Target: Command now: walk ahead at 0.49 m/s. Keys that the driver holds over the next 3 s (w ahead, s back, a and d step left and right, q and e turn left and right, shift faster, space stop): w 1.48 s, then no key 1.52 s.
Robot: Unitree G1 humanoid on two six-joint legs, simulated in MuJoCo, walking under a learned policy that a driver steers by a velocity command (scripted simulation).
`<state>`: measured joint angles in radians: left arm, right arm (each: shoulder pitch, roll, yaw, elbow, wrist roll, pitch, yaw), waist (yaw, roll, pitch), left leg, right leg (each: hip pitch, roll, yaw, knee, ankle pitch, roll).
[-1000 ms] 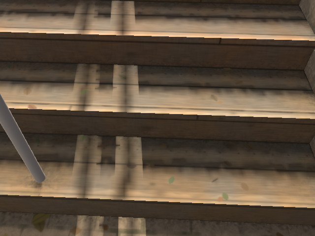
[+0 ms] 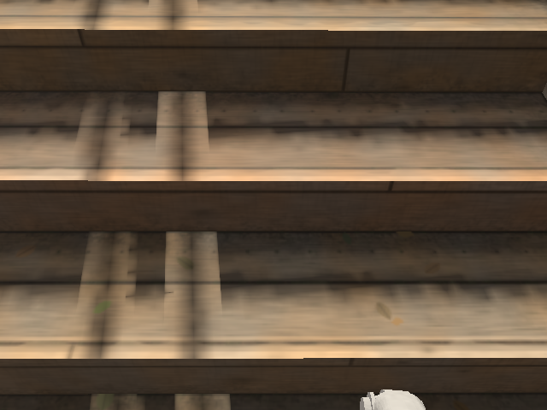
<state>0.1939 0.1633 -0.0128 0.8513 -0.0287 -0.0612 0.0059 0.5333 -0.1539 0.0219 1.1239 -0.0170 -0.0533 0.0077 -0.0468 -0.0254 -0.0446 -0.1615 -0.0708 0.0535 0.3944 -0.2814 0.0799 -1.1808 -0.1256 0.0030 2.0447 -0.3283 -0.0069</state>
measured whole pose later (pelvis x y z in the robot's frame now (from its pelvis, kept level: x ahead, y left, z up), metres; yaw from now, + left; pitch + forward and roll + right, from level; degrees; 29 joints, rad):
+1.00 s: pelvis +0.60 -0.06 +0.30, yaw +0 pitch +6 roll +4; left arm 0.22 0.25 0.02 0.97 0.05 -0.05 -0.08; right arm 0.39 -0.18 0.01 1.13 -0.08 -0.04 0.07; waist -0.02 -0.04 -0.13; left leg -0.43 -0.08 0.14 0.69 -0.37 0.08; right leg -1.03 0.04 0.25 2.00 -0.06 -0.24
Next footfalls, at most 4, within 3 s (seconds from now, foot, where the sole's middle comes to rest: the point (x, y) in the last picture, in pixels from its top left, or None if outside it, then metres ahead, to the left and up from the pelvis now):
0.22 right None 0.32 -0.14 -0.61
0.76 left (263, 298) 0.64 0.02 -0.45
1.26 right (366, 139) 0.94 -0.22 -0.28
1.82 left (254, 9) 1.22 0.02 -0.12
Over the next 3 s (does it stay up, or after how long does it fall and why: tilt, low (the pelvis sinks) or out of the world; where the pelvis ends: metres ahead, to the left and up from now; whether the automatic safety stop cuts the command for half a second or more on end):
stays up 1.17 -0.11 0.65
